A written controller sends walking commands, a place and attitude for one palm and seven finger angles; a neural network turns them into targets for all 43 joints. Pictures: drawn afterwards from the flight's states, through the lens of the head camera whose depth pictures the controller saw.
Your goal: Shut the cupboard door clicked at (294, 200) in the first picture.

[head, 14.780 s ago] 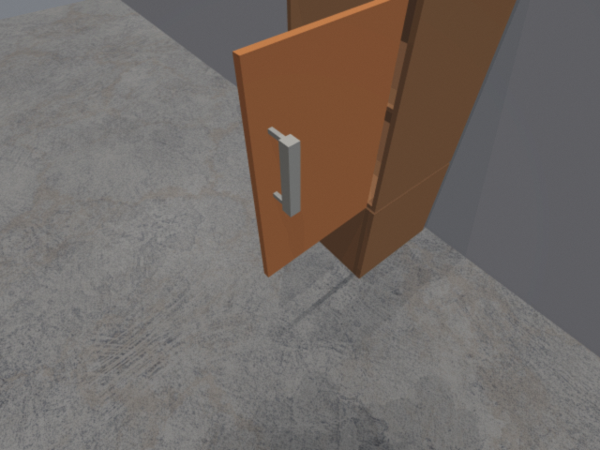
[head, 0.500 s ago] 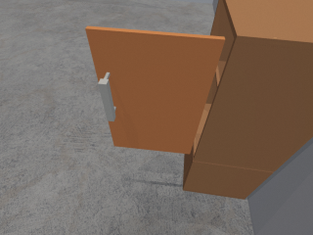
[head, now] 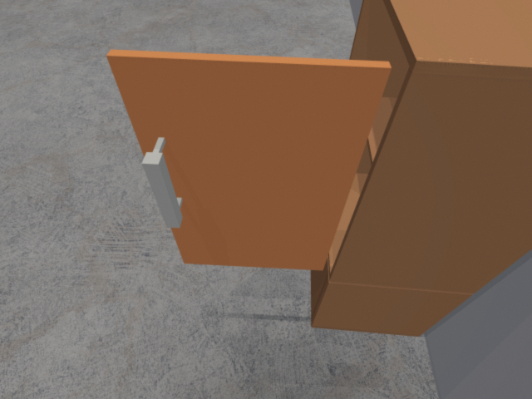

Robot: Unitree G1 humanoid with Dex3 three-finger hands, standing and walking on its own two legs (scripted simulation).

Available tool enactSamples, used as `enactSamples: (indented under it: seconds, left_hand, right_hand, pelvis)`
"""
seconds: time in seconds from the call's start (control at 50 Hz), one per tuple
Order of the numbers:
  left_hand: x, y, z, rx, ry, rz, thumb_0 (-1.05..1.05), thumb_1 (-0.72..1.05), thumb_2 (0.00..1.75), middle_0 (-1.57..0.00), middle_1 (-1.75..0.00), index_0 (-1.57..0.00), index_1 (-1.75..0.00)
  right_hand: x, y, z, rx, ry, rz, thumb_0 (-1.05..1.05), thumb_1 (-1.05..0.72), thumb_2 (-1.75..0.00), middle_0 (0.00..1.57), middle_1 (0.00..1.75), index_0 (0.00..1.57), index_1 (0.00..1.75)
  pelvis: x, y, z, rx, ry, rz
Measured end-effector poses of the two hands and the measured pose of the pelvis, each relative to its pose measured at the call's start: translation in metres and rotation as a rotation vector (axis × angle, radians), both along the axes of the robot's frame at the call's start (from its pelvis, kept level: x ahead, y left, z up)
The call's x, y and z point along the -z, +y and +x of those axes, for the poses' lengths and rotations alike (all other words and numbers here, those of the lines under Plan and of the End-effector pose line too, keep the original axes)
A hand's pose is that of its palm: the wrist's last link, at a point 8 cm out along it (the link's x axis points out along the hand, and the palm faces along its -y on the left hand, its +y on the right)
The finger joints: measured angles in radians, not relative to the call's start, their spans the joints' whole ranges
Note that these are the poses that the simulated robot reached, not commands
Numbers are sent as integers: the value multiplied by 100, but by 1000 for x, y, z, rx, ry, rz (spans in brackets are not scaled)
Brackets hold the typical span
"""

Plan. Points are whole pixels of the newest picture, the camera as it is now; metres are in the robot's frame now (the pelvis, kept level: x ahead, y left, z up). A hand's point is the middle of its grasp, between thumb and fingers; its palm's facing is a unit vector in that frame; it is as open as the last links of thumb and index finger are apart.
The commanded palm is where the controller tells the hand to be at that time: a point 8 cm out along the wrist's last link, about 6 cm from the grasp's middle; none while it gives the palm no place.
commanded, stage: come to a stop and stand still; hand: left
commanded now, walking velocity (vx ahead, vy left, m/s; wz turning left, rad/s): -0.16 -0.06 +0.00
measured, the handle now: (167, 184) +0.46 +0.21 +0.03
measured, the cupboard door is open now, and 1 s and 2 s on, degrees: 92 92 92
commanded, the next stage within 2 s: look again from close up in 1.08 s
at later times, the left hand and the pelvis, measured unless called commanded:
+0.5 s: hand out of the picture +0.06 +0.19 -0.17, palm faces +0.08 -0.98 -0.20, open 7.4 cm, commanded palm none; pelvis +0.00 +0.01 +0.00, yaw +2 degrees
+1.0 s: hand out of the picture -0.06 +0.16 -0.17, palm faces +0.06 -0.98 -0.18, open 7.4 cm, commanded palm none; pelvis -0.03 +0.00 +0.01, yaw +3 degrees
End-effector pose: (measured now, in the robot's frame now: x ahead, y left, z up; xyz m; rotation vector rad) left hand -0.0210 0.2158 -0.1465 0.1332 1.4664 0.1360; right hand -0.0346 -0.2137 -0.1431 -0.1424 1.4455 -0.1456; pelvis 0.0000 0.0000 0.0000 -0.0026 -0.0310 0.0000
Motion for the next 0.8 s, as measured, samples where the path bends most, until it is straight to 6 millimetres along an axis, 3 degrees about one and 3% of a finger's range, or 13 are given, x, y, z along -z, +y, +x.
enactSamples:
  seconds: [0.14, 0.2, 0.26, 0.38, 0.54, 0.64, 0.8]
  left_hand:
    - [-8, 9, 88, 3, -208, 74, 2, 94, 90, -21, -30, -20, -30]
    - [-12, 11, 106, 5, -255, 89, 1, 93, 90, -20, -30, -20, -30]
    - [-11, 13, 111, -1, -275, 89, 1, 92, 90, -20, -30, -20, -30]
    - [-3, 22, 95, -12, -236, 52, 0, 91, 90, -20, -30, -20, -30]
    - [-7, 21, 54, -37, -182, 46, 0, 91, 90, -20, -30, -19, -30]
    - [-13, 13, 18, -27, -99, 37, 0, 92, 90, -20, -30, -19, -30]
    - [-9, -3, -26, -27, -50, 23, 0, 91, 90, -20, -30, -19, -30]
  right_hand:
    - [7, -4, 3, 21, 93, 25, 0, -90, -90, 20, 30, 20, 30]
    - [9, -12, 20, 26, 83, 8, 0, -90, -90, 20, 30, 20, 30]
    - [7, -17, 43, 9, 34, -18, 1, -90, -90, 20, 30, 20, 30]
    - [-3, -16, 83, -25, -130, -55, 0, -90, -90, 19, 30, 20, 30]
    - [-10, -3, 105, -78, -207, -23, 0, -91, -90, 20, 30, 20, 30]
    - [-13, -6, 100, -56, -220, -15, 0, -92, -90, 20, 30, 20, 30]
    - [-12, -20, 61, -74, -161, -27, 0, -92, -90, 20, 30, 20, 30]
  pelvis:
    - [4, -13, 24, -37, 0, 7]
    - [4, -13, 26, -57, 11, -3]
    - [3, -10, 20, -67, 14, -1]
    - [3, 6, 7, -35, 0, 19]
    - [-3, 5, 0, -27, 4, 24]
    - [-10, 3, -4, -21, -8, 7]
    - [-9, -2, -16, -40, -6, -4]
